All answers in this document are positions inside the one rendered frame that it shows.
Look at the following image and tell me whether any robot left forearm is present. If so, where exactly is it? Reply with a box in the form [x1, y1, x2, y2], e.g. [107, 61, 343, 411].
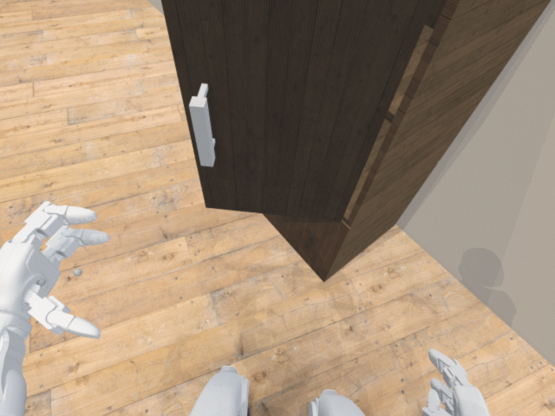
[0, 309, 33, 416]

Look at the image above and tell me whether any left robot thigh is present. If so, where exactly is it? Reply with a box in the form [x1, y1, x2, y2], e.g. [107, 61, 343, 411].
[189, 372, 249, 416]

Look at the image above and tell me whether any left robot hand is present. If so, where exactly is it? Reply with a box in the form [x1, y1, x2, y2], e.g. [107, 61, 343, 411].
[0, 201, 110, 339]

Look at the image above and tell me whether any handle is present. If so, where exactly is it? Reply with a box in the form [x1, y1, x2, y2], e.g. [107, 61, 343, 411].
[189, 83, 215, 167]

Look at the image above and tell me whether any cupboard door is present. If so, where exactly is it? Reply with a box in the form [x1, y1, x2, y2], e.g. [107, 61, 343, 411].
[161, 0, 435, 222]

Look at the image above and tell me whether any right robot hand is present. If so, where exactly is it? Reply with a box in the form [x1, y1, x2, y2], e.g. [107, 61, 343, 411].
[422, 348, 491, 416]

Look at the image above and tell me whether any left robot shin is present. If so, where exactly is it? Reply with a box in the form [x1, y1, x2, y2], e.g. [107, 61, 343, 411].
[220, 366, 238, 374]

